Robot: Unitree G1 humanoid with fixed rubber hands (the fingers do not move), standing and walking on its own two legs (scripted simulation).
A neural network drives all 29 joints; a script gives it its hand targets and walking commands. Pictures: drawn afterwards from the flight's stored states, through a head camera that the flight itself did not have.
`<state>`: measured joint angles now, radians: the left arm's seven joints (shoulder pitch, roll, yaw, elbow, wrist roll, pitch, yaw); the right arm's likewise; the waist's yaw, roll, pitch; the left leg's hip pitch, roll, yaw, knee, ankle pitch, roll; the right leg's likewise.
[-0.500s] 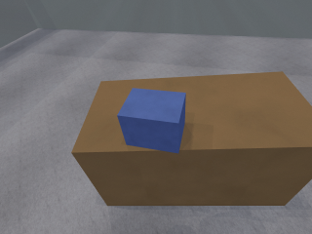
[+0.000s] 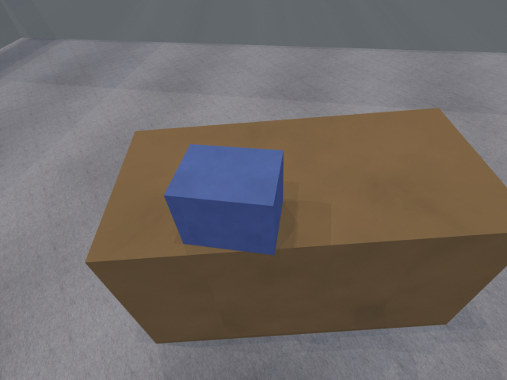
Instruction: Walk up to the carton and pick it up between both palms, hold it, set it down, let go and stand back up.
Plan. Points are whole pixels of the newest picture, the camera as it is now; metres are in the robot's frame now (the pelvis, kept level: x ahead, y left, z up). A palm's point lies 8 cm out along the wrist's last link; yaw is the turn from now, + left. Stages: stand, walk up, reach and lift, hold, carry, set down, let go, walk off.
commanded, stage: stand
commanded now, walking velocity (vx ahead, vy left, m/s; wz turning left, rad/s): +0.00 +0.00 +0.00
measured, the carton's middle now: (231, 198) +0.54 +0.09 -0.07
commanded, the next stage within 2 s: none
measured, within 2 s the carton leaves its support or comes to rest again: neither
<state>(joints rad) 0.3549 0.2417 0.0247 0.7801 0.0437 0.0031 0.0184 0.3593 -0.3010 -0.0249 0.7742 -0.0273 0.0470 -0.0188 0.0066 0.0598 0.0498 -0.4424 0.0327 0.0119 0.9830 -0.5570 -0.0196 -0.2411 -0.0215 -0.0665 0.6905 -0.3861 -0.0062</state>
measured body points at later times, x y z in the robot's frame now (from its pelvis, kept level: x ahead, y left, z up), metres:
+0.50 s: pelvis +0.02 +0.01 +0.00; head +0.04 +0.00 +0.45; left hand +0.11 +0.27 -0.12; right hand +0.10 -0.26 -0.12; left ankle +0.05 +0.11 -0.70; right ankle +0.02 -0.12 -0.72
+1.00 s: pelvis +0.00 +0.00 +0.00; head +0.04 -0.02 +0.44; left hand +0.12 +0.26 -0.11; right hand +0.09 -0.27 -0.13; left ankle +0.02 +0.12 -0.68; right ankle +0.03 -0.12 -0.72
